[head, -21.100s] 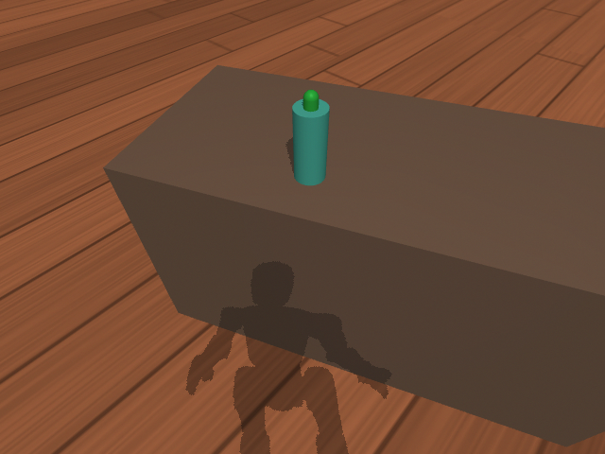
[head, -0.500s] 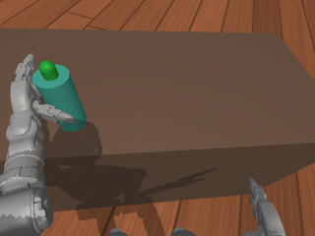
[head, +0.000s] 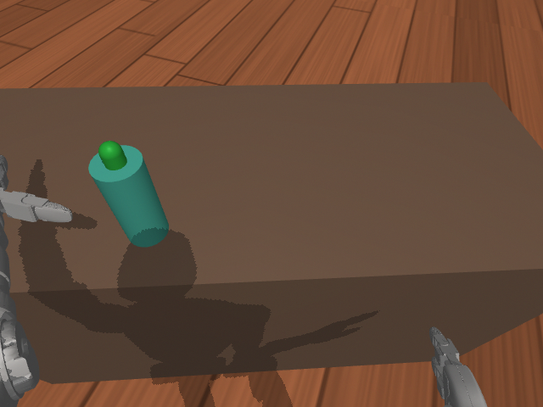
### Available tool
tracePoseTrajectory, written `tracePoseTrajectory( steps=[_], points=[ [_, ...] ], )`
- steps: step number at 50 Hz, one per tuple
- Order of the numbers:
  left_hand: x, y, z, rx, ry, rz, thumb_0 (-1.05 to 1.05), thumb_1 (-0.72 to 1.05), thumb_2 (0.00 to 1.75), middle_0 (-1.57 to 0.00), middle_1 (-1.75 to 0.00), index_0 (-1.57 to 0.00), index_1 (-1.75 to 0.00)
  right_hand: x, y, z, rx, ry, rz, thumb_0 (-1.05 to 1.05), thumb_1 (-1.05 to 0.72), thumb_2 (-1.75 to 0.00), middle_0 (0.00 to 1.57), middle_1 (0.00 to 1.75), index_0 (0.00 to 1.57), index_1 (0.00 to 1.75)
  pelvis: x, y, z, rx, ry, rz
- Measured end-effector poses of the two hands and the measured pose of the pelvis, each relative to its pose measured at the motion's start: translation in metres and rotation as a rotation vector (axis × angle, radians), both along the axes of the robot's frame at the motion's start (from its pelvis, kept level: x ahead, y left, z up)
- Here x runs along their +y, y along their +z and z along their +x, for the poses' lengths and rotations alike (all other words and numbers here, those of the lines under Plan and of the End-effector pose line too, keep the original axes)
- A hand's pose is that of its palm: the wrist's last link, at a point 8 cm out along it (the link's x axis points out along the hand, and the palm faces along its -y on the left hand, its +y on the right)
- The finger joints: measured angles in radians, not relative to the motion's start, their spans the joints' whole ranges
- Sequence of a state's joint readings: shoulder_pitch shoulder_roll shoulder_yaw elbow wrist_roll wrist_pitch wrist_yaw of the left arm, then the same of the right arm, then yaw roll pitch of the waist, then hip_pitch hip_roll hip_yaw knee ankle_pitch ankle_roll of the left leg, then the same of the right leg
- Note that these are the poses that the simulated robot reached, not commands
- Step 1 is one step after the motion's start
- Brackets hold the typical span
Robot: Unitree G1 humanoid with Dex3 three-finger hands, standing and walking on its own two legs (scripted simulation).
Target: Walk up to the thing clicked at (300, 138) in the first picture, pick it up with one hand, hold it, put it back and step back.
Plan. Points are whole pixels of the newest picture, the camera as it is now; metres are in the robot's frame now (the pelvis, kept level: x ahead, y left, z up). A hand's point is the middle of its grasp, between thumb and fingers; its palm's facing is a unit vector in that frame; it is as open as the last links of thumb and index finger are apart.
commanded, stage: sink last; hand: left
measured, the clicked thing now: (130, 193) +0.45 +0.20 +0.06
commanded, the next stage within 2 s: home in 0.98 s
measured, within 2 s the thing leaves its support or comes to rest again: neither
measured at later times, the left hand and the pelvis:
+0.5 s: hand (2, 305) +0.26 +0.29 +0.11, palm faces +0.39 -0.85 -0.35, open 17.5 cm; pelvis +0.01 +0.00 +0.01, yaw +1 degrees
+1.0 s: hand out of the picture +0.16 +0.26 +0.13, palm faces +0.41 -0.80 -0.43, open 17.4 cm; pelvis -0.01 -0.02 +0.02, yaw +2 degrees
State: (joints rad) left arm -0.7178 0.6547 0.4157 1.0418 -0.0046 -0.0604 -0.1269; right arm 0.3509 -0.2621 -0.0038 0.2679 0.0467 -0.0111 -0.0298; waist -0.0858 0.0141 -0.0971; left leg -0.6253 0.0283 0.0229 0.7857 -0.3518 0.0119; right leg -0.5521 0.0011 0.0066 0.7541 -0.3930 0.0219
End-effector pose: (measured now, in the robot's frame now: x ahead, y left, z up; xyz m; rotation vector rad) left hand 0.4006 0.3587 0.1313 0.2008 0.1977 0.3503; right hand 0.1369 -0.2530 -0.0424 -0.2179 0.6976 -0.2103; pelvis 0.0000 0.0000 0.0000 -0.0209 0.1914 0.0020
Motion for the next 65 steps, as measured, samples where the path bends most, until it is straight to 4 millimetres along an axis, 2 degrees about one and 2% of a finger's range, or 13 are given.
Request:
tracePoseTrajectory(
  steps=[6,11,14,18,22,28,33,37,43,48,55,60,65],
  points=[
    [0.037,0.004,-0.026,0.007,0.134,0.064,-0.02,-0.56,0.03,-0.06,-0.04,-0.06,-0.04,-0.011,0.009,0.002,0.0,-0.009,-0.036,-0.01,0.56,-0.05,0.05,0.05,0.05,0.05,0.0,0.004,0.005,-0.011,0.002,-0.002],
    [0.041,0.0,-0.055,0.013,0.153,0.118,-0.02,-0.56,0.02,-0.05,-0.03,-0.05,-0.04,-0.004,0.003,0.008,0.01,0.016,-0.008,-0.01,0.55,-0.06,0.05,0.05,0.05,0.05,0.003,0.007,0.009,-0.028,0.006,-0.006],
    [0.03,-0.004,-0.075,0.0,0.127,0.141,-0.02,-0.56,0.02,-0.05,-0.03,-0.05,-0.04,0.006,0.0,0.014,-0.001,0.034,0.026,-0.02,0.54,-0.06,0.05,0.05,0.05,0.05,0.005,0.009,0.012,-0.045,0.008,-0.006],
    [0.005,-0.008,-0.11,-0.036,0.077,0.163,-0.02,-0.55,0.02,-0.06,-0.03,-0.06,-0.04,0.011,0.0,0.021,-0.029,0.029,0.052,-0.02,0.53,-0.06,0.06,0.05,0.05,0.05,0.007,0.012,0.013,-0.08,0.007,-0.003],
    [-0.019,-0.007,-0.152,-0.082,0.05,0.172,-0.02,-0.54,0.02,-0.06,-0.03,-0.06,-0.04,0.006,0.005,0.023,-0.053,0.001,0.042,-0.01,0.54,-0.06,0.06,0.05,0.06,0.05,0.006,0.014,0.013,-0.113,0.007,0.004],
    [-0.043,0.002,-0.21,-0.121,0.044,0.192,-0.02,-0.52,0.01,-0.05,-0.04,-0.06,-0.04,-0.004,0.006,0.02,-0.048,-0.014,0.016,-0.01,0.54,-0.05,0.06,0.05,0.05,0.05,0.003,0.015,0.009,-0.147,0.013,0.012],
    [-0.063,0.009,-0.249,-0.124,0.014,0.216,-0.02,-0.52,0.01,-0.05,-0.04,-0.06,-0.04,-0.002,0.003,0.018,-0.059,-0.004,0.033,-0.01,0.54,-0.05,0.05,0.05,0.05,0.05,-0.001,0.015,0.003,-0.167,0.018,0.017],
    [-0.071,0.015,-0.272,-0.12,0.005,0.243,-0.02,-0.51,0.01,-0.05,-0.05,-0.07,-0.04,-0.004,0.003,0.016,-0.08,0.001,0.044,-0.02,0.54,-0.05,0.06,0.05,0.05,0.05,-0.005,0.015,-0.003,-0.18,0.024,0.021],
    [-0.067,0.02,-0.283,-0.137,0.037,0.281,-0.02,-0.51,0.01,-0.05,-0.05,-0.07,-0.04,-0.011,0.0,0.009,-0.08,0.009,0.038,-0.02,0.54,-0.05,0.06,0.05,0.06,0.05,-0.012,0.015,-0.011,-0.193,0.032,0.03],
    [-0.065,0.02,-0.283,-0.152,0.045,0.296,-0.02,-0.51,0.01,-0.05,-0.05,-0.06,-0.04,-0.012,-0.001,0.001,-0.07,0.021,0.037,-0.02,0.54,-0.05,0.06,0.05,0.05,0.05,-0.017,0.017,-0.014,-0.202,0.03,0.034],
    [-0.06,0.01,-0.279,-0.131,0.056,0.285,-0.02,-0.53,0.02,-0.06,-0.05,-0.06,-0.05,-0.016,0.0,-0.001,-0.068,0.019,0.028,-0.02,0.52,-0.05,0.06,0.05,0.05,0.05,-0.018,0.019,-0.014,-0.214,0.026,0.036],
    [-0.06,-0.006,-0.277,-0.088,0.058,0.251,-0.02,-0.55,0.03,-0.06,-0.05,-0.06,-0.05,-0.01,0.0,0.004,-0.06,0.035,0.031,-0.02,0.43,-0.13,0.08,0.09,0.08,0.09,-0.018,0.022,-0.011,-0.218,0.024,0.036],
    [-0.071,-0.041,-0.275,0.0,0.045,0.157,-0.02,-0.56,0.04,-0.05,-0.05,-0.06,-0.05,0.015,-0.004,0.015,-0.047,0.089,0.072,-0.01,0.19,-0.31,0.1,0.14,0.1,0.14,-0.017,0.023,-0.01,-0.215,0.025,0.034]
  ],
)
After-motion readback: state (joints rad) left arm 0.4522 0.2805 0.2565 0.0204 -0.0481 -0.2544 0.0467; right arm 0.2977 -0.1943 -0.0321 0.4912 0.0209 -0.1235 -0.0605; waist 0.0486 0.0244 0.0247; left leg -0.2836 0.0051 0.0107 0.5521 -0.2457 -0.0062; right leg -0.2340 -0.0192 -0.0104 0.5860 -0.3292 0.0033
